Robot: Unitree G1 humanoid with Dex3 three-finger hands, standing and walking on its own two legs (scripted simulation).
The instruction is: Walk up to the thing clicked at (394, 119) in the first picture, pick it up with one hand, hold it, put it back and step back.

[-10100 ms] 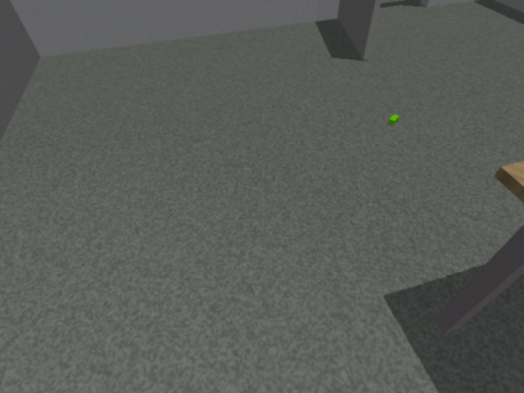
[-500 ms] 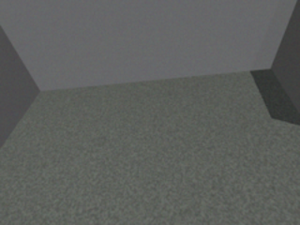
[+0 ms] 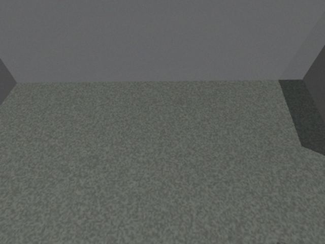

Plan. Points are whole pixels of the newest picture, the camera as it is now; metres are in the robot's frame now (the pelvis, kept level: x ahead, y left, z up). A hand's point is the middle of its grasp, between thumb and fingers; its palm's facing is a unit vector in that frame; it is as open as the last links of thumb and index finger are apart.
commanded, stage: walk up
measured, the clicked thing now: out of the picture -0.10 -1.05 -0.76
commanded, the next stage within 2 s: none
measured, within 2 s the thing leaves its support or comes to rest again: neither
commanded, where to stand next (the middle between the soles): +0.95 -0.04 m, yaw -4 degrees
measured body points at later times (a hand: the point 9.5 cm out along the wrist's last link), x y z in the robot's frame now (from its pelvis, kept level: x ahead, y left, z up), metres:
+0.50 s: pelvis +0.27 -0.06 +0.00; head +0.28 -0.09 +0.45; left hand +0.29 +0.26 -0.10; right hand +0.35 -0.38 -0.12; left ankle +0.34 +0.10 -0.68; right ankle +0.27 -0.17 -0.74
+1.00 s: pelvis +0.50 -0.02 +0.00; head +0.52 +0.00 +0.45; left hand +0.59 +0.30 -0.12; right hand +0.53 -0.34 -0.10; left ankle +0.49 +0.08 -0.74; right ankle +0.58 -0.19 -0.69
